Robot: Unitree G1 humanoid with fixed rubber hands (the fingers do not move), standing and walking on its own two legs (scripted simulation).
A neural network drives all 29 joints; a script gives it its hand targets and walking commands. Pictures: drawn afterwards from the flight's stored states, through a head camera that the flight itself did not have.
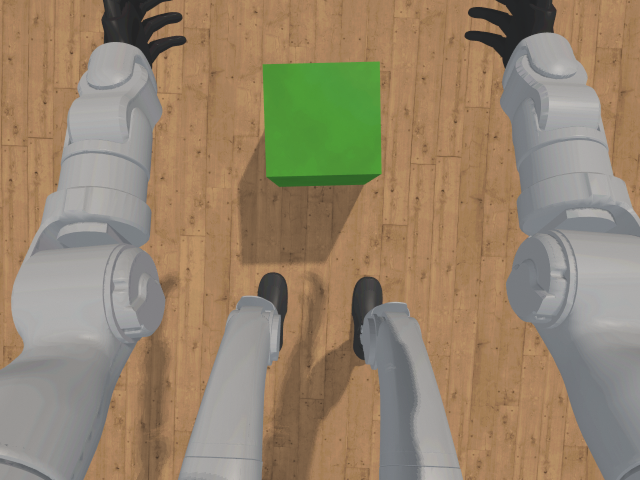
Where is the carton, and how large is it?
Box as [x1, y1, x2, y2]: [263, 62, 381, 186]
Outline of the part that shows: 379,62 263,64 266,176 279,186 364,184 381,173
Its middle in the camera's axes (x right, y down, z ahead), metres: +0.01 -0.22 +0.82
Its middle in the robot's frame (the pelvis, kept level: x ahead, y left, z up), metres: +0.54 +0.02 -0.53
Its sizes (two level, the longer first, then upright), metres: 0.210 0.200 0.250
